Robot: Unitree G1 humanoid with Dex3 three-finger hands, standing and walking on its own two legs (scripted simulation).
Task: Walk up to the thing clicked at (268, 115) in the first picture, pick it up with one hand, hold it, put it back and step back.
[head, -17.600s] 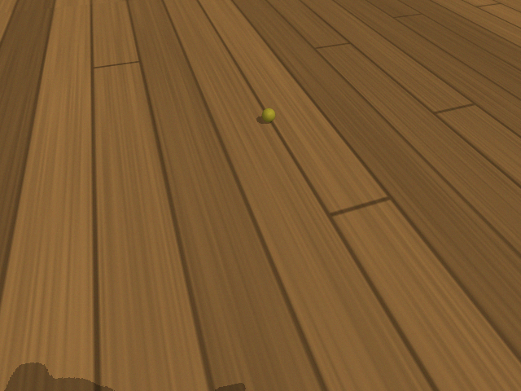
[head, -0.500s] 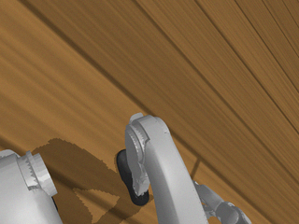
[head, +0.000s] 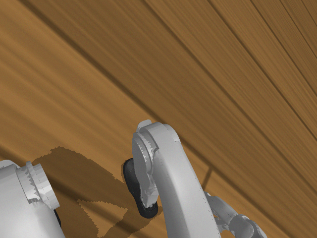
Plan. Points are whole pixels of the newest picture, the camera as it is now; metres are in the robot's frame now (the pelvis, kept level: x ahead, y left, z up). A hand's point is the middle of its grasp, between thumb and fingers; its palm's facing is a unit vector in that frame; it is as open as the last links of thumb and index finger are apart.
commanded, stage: settle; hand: left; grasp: from above
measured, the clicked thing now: out of the picture +0.44 +0.38 -0.25
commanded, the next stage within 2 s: lift in 0.88 s
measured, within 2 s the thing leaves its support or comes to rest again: leaves its support in 0.26 s
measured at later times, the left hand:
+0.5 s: hand out of the picture +0.43 +0.39 -0.17, palm faces -0.38 -0.13 -0.91, open 11.1 cm
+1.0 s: hand out of the picture +0.42 +0.39 -0.10, palm faces -0.42 -0.12 -0.90, open 11.2 cm
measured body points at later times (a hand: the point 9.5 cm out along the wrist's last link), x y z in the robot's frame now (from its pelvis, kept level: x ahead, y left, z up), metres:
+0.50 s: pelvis +0.00 +0.00 +0.01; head +0.23 +0.13 +0.38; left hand +0.44 +0.39 -0.11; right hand +0.11 -0.25 -0.07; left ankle +0.07 +0.14 -0.26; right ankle +0.11 -0.13 -0.26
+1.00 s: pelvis -0.01 -0.01 +0.04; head +0.22 +0.10 +0.41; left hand +0.44 +0.39 -0.05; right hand +0.09 -0.27 -0.05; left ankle +0.07 +0.14 -0.26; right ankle +0.11 -0.13 -0.26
